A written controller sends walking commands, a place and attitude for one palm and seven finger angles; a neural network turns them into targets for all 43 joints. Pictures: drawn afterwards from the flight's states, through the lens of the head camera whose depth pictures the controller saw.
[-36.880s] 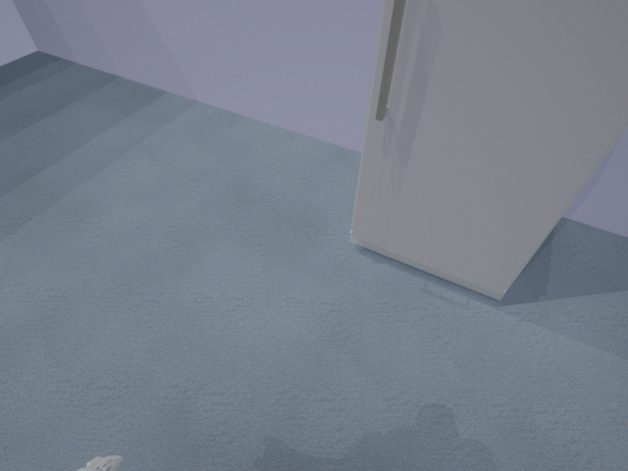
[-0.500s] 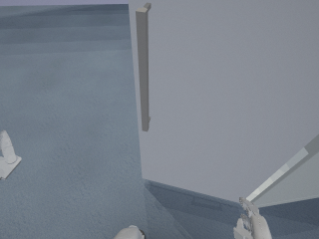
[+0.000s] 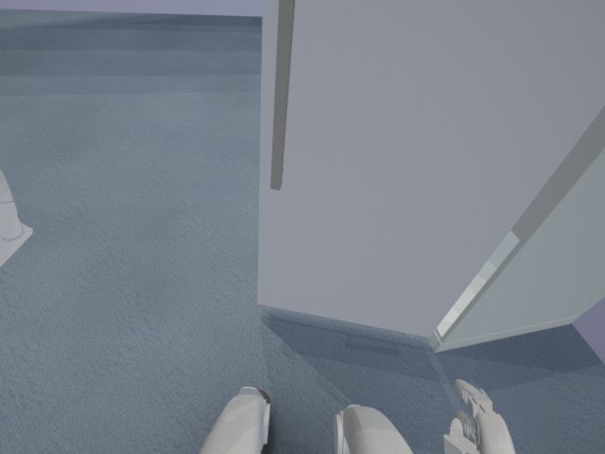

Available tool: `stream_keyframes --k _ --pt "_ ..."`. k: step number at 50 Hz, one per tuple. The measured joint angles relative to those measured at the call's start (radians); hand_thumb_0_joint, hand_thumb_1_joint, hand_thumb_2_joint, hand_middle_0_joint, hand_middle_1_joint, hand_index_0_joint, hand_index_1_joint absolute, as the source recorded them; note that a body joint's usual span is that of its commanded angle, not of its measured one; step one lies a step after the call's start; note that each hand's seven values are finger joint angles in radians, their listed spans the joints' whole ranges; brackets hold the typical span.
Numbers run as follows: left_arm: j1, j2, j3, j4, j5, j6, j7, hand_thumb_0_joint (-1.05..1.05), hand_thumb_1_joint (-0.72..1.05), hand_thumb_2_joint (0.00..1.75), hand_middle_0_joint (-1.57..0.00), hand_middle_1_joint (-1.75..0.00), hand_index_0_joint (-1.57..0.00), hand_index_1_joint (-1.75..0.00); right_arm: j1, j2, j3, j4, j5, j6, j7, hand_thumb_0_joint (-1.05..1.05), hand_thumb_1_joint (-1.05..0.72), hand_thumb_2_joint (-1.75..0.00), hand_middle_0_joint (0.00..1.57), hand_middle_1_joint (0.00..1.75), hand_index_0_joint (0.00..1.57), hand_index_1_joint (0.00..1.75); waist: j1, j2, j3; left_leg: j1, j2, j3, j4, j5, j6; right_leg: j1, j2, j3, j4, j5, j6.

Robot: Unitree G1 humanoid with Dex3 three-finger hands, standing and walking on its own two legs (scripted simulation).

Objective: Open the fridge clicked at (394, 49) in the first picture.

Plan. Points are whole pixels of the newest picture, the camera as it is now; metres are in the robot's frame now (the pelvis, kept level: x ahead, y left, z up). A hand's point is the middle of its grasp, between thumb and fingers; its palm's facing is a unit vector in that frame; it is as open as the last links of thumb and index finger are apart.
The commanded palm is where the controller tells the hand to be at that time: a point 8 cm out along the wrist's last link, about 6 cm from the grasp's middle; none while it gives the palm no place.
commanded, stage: stop stepping back and stand still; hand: left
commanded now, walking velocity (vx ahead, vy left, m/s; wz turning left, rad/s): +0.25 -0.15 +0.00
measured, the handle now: (283, 94) +0.66 +0.07 +0.16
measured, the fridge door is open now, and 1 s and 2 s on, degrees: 67 67 67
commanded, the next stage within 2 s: none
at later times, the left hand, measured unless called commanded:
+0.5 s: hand out of the picture -0.12 +0.30 +0.27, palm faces +0.49 -0.78 -0.40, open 7.4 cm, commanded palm -0.15 +0.35 +0.23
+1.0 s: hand out of the picture -0.29 +0.35 +0.25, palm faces +0.52 -0.73 -0.45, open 7.4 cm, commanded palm -0.34 +0.37 +0.23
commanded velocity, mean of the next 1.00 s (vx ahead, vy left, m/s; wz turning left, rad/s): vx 0.41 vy -0.05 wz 0.00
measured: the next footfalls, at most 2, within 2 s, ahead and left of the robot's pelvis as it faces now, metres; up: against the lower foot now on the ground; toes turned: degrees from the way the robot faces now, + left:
right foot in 0.08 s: +0.08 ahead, -0.09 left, +0.00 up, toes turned +1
left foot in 0.22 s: -0.01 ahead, +0.15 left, +0.00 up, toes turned +4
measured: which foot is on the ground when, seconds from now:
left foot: down 0.00-0.04, up 0.06-0.20, down 0.22-0.42, up 0.44-0.62, down 0.64-0.84, up 0.86-1.00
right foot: up 0.00-0.06, down 0.08-0.20, up 0.22-0.46, down 0.48-0.64, up 0.66-0.86, down 0.88-1.00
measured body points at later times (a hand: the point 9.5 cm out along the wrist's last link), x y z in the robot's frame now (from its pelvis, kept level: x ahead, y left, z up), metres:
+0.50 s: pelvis -0.29 +0.05 +0.04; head -0.32 +0.09 +0.49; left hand -0.15 +0.34 +0.29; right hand -0.09 -0.16 +0.00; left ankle -0.18 +0.16 -0.62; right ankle -0.27 -0.04 -0.69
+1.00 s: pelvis -0.49 +0.08 +0.04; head -0.49 +0.09 +0.49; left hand -0.32 +0.39 +0.28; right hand -0.37 -0.17 -0.06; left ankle -0.44 +0.22 -0.62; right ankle -0.43 -0.03 -0.68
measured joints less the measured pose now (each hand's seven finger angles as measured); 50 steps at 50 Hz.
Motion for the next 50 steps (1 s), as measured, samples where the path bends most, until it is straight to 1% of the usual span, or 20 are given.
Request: stream_keyframes --k 2,4,6,7,9,11,16,21,23,24,26,27,32,36,40,42,44,45,47,50 --pt "-0.016 0.018 0.001 0.009 -0.012 0.009 -0.010 0.02 0.89 0.89 -0.22 -0.30 -0.21 -0.30 0.026 0.025 0.004 0.009 0.022 0.004 0.030 0.01 -0.90 -0.90 0.20 0.29 0.20 0.30 -0.041 -0.020 -0.025 -0.024 -0.003 0.033 -0.033 -0.057 -0.013 0.109 0.027 -0.055 -0.067 -0.035 -0.037" --pt "0.075 0.055 0.060 -0.066 -0.029 0.026 -0.009 0.02 0.89 0.89 -0.22 -0.30 -0.21 -0.30 0.047 0.038 0.023 -0.006 0.031 0.015 0.050 0.01 -0.90 -0.89 0.20 0.30 0.20 0.30 -0.029 -0.099 -0.086 -0.144 -0.044 0.080 0.227 -0.194 -0.047 0.152 -0.009 -0.024 -0.301 -0.072 -0.122" --pt "0.132 0.018 0.071 -0.123 -0.042 0.020 -0.020 0.02 0.89 0.89 -0.22 -0.30 -0.21 -0.30 0.029 0.025 0.023 0.032 0.015 0.034 0.050 0.01 -0.90 -0.89 0.20 0.30 0.20 0.30 -0.016 -0.087 -0.086 -0.198 -0.050 0.035 0.634 -0.182 -0.049 0.075 -0.030 -0.035 -0.247 0.097 -0.097" --pt "0.135 -0.001 0.053 -0.131 -0.042 0.026 -0.029 0.02 0.89 0.89 -0.22 -0.30 -0.21 -0.30 0.031 0.026 0.025 0.059 0.013 0.045 0.046 0.01 -0.90 -0.89 0.20 0.30 0.20 0.30 -0.009 -0.082 -0.093 -0.160 -0.041 0.032 0.701 -0.188 -0.040 0.067 -0.041 -0.048 -0.262 0.148 -0.076" --pt "0.121 -0.026 0.026 -0.119 -0.027 0.025 -0.034 0.01 0.88 0.89 -0.22 -0.30 -0.22 -0.30 0.051 0.038 0.041 0.096 0.012 0.048 0.029 0.01 -0.90 -0.89 0.20 0.30 0.20 0.30 0.027 -0.109 -0.123 0.012 -0.010 0.062 0.560 -0.286 0.002 0.052 -0.069 -0.045 -0.317 0.164 -0.056" --pt "0.089 -0.061 0.017 -0.092 -0.016 0.023 -0.020 0.01 0.88 0.89 -0.22 -0.30 -0.22 -0.30 0.087 0.014 0.060 0.067 0.013 0.015 0.011 0.01 -0.90 -0.89 0.20 0.30 0.20 0.30 0.047 -0.070 -0.169 0.173 0.027 0.028 0.217 -0.431 0.050 -0.026 -0.053 -0.045 -0.268 0.047 -0.040" --pt "0.000 -0.101 0.021 0.075 -0.003 0.010 -0.004 0.01 0.89 0.89 -0.21 -0.30 -0.21 -0.30 0.056 0.041 0.060 0.057 0.016 -0.024 0.031 0.01 -0.90 -0.89 0.20 0.30 0.20 0.30 0.050 -0.038 -0.100 0.163 0.051 0.059 0.060 -0.153 0.048 -0.085 -0.010 -0.002 0.150 0.139 -0.007" --pt "0.114 -0.121 -0.084 -0.010 -0.022 0.079 0.001 0.02 0.89 0.90 -0.21 -0.30 -0.20 -0.30 0.067 0.061 0.075 0.004 0.005 -0.020 0.029 0.01 -0.90 -0.89 0.20 0.30 0.21 0.30 0.028 -0.020 -0.140 0.228 0.082 0.096 -0.266 -0.162 -0.029 0.176 0.027 -0.132 -0.216 0.074 -0.044" --pt "0.166 -0.051 -0.083 -0.090 -0.019 0.084 -0.006 0.02 0.89 0.90 -0.21 -0.30 -0.20 -0.30 0.071 0.058 0.074 -0.046 0.015 -0.027 0.027 0.01 -0.90 -0.89 0.21 0.30 0.21 0.30 0.028 -0.068 -0.167 0.127 0.057 0.156 -0.109 -0.222 -0.042 0.311 0.001 -0.155 -0.487 0.050 -0.110" --pt "0.184 0.000 -0.048 -0.141 -0.020 0.078 -0.008 0.02 0.89 0.89 -0.21 -0.30 -0.21 -0.30 0.062 0.053 0.078 -0.072 0.025 -0.030 0.025 0.01 -0.90 -0.89 0.21 0.30 0.21 0.30 0.051 -0.136 -0.187 0.026 0.014 0.176 0.124 -0.239 -0.034 0.335 -0.044 -0.089 -0.612 0.046 -0.165" --pt "0.160 0.016 -0.007 -0.152 -0.021 0.027 -0.008 0.02 0.89 0.89 -0.21 -0.30 -0.21 -0.30 -0.013 0.013 0.075 -0.048 0.022 -0.017 0.020 0.01 -0.90 -0.89 0.21 0.30 0.21 0.30 0.105 -0.141 -0.181 -0.080 0.031 0.130 0.480 -0.220 -0.024 0.216 -0.058 -0.032 -0.558 0.202 -0.134" --pt "0.128 0.014 -0.008 -0.118 -0.021 0.015 -0.009 0.02 0.89 0.89 -0.21 -0.30 -0.21 -0.30 -0.036 0.007 0.066 -0.025 0.024 0.002 0.018 0.01 -0.90 -0.89 0.21 0.30 0.21 0.30 0.105 -0.131 -0.182 -0.068 0.037 0.105 0.522 -0.216 -0.020 0.184 -0.059 -0.030 -0.525 0.228 -0.102" --pt "0.041 -0.079 -0.029 0.088 -0.040 0.054 0.014 0.01 0.89 0.89 -0.21 -0.30 -0.21 -0.30 -0.011 -0.033 0.058 -0.034 0.042 0.019 -0.017 0.01 -0.90 -0.89 0.20 0.30 0.20 0.30 0.062 -0.080 -0.233 0.273 0.044 0.095 0.043 -0.362 0.053 0.093 -0.082 -0.023 -0.464 0.100 -0.057" --pt "0.099 -0.092 -0.010 0.138 -0.022 0.036 0.000 0.01 0.89 0.90 -0.21 -0.30 -0.20 -0.30 0.004 0.004 0.053 -0.047 0.033 0.002 0.002 0.01 -0.90 -0.89 0.20 0.30 0.20 0.30 0.015 -0.099 -0.152 0.276 0.032 0.121 -0.016 -0.103 0.036 -0.019 -0.072 0.003 -0.119 0.146 -0.011" --pt "0.183 -0.113 -0.062 0.064 -0.009 0.038 -0.014 0.02 0.89 0.89 -0.21 -0.30 -0.21 -0.30 0.086 0.027 0.052 -0.015 0.023 0.019 0.027 0.01 -0.90 -0.89 0.20 0.30 0.20 0.30 -0.003 -0.062 -0.135 0.277 0.086 0.108 -0.113 -0.094 0.025 0.078 -0.058 -0.097 -0.213 0.143 -0.020" --pt "0.230 -0.092 -0.069 0.009 -0.008 0.035 -0.008 0.02 0.89 0.89 -0.21 -0.30 -0.21 -0.30 0.129 0.028 0.050 -0.016 0.020 0.027 0.026 0.01 -0.90 -0.89 0.20 0.30 0.20 0.30 -0.010 -0.037 -0.143 0.232 0.108 0.099 -0.101 -0.163 0.023 0.195 -0.043 -0.135 -0.387 0.075 -0.042" --pt "0.264 -0.026 -0.023 -0.061 -0.006 0.026 -0.003 0.02 0.89 0.89 -0.22 -0.30 -0.21 -0.30 0.156 0.028 0.049 -0.029 0.027 0.028 0.029 0.01 -0.90 -0.90 0.20 0.30 0.20 0.30 0.007 -0.078 -0.160 0.107 0.076 0.116 0.075 -0.262 0.023 0.272 -0.062 -0.067 -0.591 0.032 -0.100" --pt "0.256 -0.014 0.005 -0.081 -0.006 0.014 -0.004 0.02 0.89 0.89 -0.22 -0.30 -0.21 -0.30 0.139 0.015 0.049 -0.013 0.029 0.026 0.027 0.01 -0.90 -0.90 0.20 0.30 0.20 0.30 0.031 -0.080 -0.143 0.044 0.070 0.102 0.228 -0.255 0.017 0.236 -0.068 -0.054 -0.593 0.168 -0.106" --pt "0.224 -0.018 0.035 -0.064 -0.005 -0.013 -0.002 0.02 0.89 0.89 -0.22 -0.30 -0.21 -0.30 0.098 -0.006 0.039 0.040 0.024 0.034 0.020 0.01 -0.90 -0.89 0.20 0.30 0.20 0.30 0.051 -0.062 -0.118 -0.013 0.060 0.072 0.414 -0.237 0.014 0.190 -0.067 -0.046 -0.546 0.261 -0.091" --pt "0.181 -0.064 0.034 0.027 -0.013 -0.013 0.007 0.01 0.88 0.89 -0.22 -0.30 -0.21 -0.30 0.076 -0.021 0.022 0.076 0.032 0.043 0.005 0.01 -0.90 -0.89 0.20 0.30 0.20 0.30 0.059 -0.059 -0.139 0.049 0.044 0.109 0.362 -0.237 0.021 0.167 -0.090 -0.022 -0.546 0.240 -0.069"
